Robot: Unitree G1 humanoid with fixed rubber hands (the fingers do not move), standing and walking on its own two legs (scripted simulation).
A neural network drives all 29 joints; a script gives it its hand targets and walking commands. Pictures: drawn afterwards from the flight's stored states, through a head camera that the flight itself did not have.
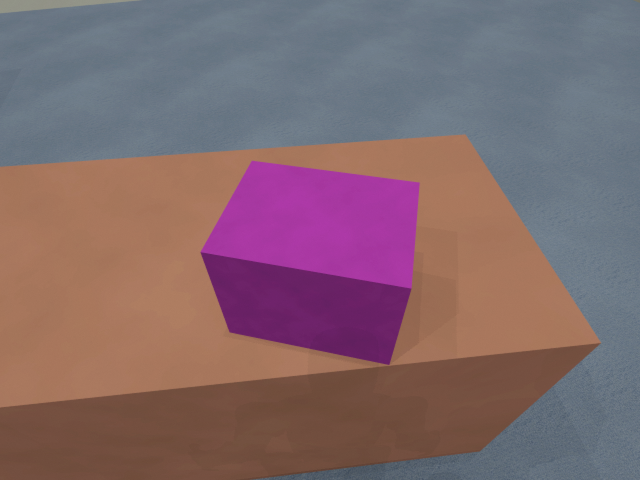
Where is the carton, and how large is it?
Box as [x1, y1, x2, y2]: [200, 161, 419, 364]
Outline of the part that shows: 251,161 200,252 229,331 388,364 411,288 419,183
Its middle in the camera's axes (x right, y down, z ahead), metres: +0.00 +0.03 +0.62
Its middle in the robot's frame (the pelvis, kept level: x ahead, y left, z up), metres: +0.45 +0.00 -0.01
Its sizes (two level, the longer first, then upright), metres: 0.267 0.199 0.207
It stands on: a pedestal, 0.66 m high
